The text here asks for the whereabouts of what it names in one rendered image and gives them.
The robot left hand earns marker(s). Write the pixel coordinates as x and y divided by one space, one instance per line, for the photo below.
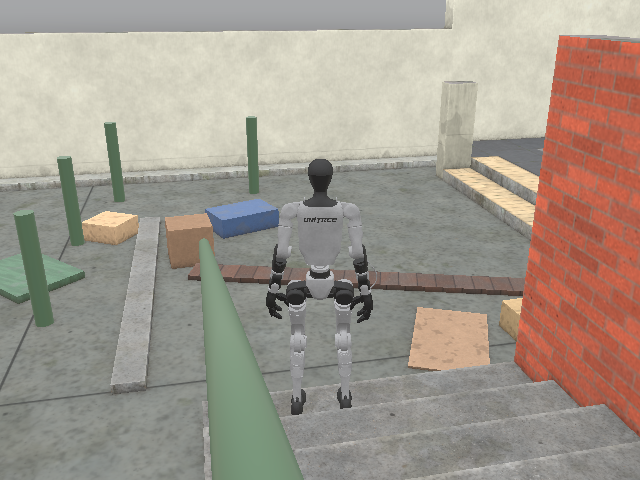
271 304

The left robot forearm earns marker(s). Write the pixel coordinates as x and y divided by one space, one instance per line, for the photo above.
277 272

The robot right hand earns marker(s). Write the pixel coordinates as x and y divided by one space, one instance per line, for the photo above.
366 310

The left robot thigh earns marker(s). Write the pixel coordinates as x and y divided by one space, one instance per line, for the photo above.
296 297

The robot right upper arm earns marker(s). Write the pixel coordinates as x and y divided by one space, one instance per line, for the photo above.
351 212

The robot left upper arm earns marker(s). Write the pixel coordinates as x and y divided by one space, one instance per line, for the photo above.
288 212

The humanoid robot head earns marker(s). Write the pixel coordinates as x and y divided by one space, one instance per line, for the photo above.
320 173

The right robot forearm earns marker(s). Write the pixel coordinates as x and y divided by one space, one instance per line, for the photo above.
362 274

